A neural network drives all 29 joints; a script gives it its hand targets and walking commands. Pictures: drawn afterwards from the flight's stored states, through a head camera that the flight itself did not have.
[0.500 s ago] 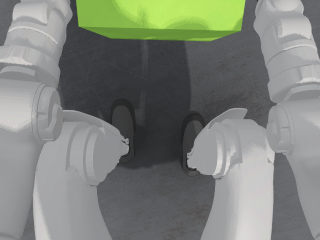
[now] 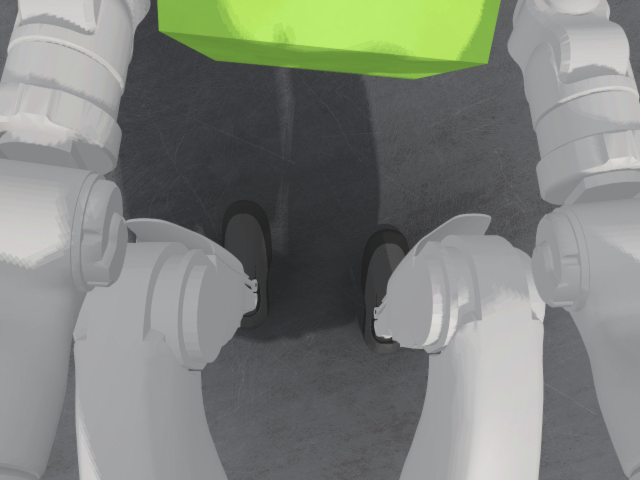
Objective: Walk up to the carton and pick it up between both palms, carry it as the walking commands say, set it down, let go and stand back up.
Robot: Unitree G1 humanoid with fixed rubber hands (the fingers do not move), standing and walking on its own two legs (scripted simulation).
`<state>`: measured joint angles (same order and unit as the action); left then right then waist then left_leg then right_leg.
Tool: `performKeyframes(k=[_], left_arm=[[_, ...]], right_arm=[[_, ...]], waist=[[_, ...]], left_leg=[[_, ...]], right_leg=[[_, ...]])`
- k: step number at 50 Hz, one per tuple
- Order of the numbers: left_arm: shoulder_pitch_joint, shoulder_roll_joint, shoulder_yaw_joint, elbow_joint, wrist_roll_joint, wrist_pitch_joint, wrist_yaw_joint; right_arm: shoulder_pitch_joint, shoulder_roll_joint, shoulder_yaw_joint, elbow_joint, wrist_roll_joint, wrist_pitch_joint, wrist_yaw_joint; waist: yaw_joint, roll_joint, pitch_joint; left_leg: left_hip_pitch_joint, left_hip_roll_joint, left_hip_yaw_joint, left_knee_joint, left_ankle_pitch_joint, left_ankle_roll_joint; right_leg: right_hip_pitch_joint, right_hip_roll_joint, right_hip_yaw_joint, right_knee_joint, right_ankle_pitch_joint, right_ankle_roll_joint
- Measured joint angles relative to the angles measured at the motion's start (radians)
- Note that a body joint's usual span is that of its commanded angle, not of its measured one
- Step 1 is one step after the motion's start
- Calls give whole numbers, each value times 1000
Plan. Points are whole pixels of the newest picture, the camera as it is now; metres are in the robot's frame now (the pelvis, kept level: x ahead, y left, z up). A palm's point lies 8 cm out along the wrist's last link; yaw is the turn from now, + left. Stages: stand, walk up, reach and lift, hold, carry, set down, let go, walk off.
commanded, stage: reach and lift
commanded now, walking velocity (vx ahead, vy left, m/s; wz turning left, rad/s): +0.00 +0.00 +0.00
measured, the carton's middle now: out of the picture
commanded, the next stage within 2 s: none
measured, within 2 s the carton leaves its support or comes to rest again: neither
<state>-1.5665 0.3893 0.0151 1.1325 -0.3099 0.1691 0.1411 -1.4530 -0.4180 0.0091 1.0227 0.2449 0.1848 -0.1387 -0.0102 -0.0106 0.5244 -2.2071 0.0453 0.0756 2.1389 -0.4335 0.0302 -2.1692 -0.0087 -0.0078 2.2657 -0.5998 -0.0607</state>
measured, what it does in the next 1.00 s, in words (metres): rises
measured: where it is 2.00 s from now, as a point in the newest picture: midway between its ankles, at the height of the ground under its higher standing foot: (316, 299)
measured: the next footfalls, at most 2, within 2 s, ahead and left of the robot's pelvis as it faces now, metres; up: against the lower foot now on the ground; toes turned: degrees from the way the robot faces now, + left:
none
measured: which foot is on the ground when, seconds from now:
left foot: down 0.00-1.00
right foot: down 0.00-1.00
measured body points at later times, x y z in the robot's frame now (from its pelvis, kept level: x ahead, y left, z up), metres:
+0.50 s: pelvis -0.01 +0.00 +0.01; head +0.34 -0.02 +0.28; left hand +0.57 +0.16 -0.11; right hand +0.55 -0.20 -0.12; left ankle +0.16 +0.11 -0.33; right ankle +0.11 -0.10 -0.33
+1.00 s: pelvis -0.02 +0.01 +0.05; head +0.32 -0.01 +0.34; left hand +0.55 +0.16 -0.05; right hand +0.53 -0.20 -0.06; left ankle +0.16 +0.11 -0.33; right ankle +0.11 -0.10 -0.33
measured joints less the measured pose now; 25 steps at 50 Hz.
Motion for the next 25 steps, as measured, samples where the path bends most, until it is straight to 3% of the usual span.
performKeyframes(k=[11,25], left_arm=[[40,-22,86,-53,2,46,5],[78,-38,156,-138,63,121,7]], right_arm=[[16,5,0,-45,0,62,-14],[22,18,0,-78,0,121,-42]], waist=[[0,0,0],[0,0,0]], left_leg=[[60,-8,-4,0,0,0],[103,-11,-6,-7,0,0]], right_leg=[[62,1,0,-2,0,0],[107,3,0,-12,0,4]])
